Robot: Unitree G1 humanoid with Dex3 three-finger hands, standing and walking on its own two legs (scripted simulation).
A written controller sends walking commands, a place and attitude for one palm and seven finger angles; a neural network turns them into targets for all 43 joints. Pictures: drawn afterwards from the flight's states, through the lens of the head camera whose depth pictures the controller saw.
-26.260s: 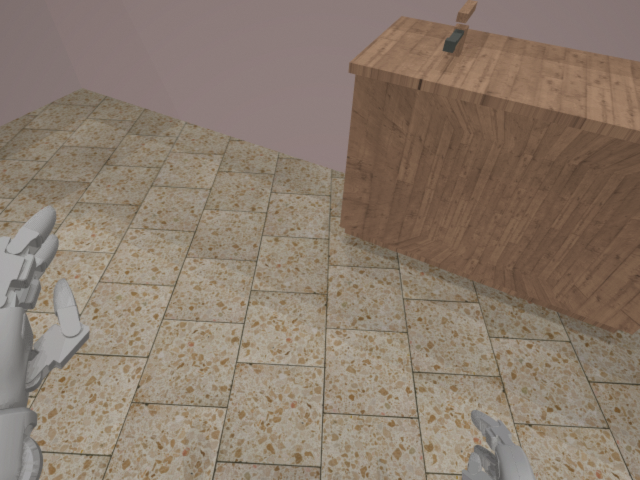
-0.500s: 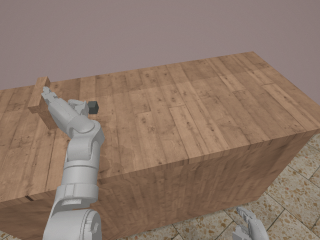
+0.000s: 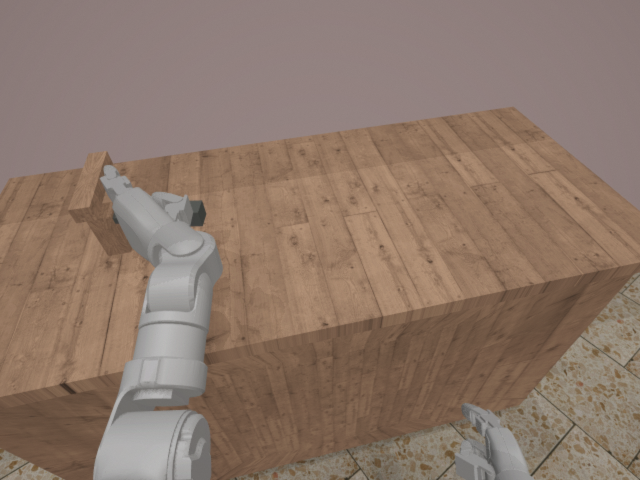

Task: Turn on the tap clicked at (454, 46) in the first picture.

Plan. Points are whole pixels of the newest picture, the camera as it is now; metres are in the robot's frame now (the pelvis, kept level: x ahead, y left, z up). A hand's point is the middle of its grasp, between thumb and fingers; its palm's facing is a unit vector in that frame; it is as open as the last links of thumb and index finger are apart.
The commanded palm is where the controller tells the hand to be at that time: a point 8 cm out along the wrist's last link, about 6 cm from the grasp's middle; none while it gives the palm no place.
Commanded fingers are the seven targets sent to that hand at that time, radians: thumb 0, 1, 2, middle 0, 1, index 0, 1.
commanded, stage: draw the hand back beside the body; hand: left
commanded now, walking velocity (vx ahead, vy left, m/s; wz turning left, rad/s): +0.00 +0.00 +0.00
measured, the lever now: (194, 213) +0.45 +0.25 +0.09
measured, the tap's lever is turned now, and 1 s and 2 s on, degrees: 78 78 78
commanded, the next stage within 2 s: step back with the hand held close in 1.46 s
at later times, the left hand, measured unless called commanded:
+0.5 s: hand (148, 269) +0.28 +0.22 +0.16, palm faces +0.35 -0.90 -0.24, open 7.7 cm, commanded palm +0.24 +0.26 +0.17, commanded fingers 0.00 0.90 0.90 -0.18 -0.23 -0.18 -0.23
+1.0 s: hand (99, 314) +0.23 +0.25 +0.16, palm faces +0.34 -0.90 -0.28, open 7.5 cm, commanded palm +0.18 +0.30 +0.17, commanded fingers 0.00 0.90 0.90 -0.20 -0.30 -0.20 -0.30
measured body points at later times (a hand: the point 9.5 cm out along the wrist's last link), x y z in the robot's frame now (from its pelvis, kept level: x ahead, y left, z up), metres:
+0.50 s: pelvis -0.02 +0.00 +0.00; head -0.03 -0.03 +0.45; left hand +0.26 +0.27 +0.18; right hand +0.16 -0.24 -0.10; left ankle -0.03 +0.12 -0.74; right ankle +0.01 -0.08 -0.74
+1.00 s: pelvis -0.01 +0.03 +0.00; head -0.03 +0.01 +0.45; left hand +0.20 +0.30 +0.17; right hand +0.17 -0.20 -0.08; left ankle -0.03 +0.12 -0.74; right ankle +0.01 -0.08 -0.74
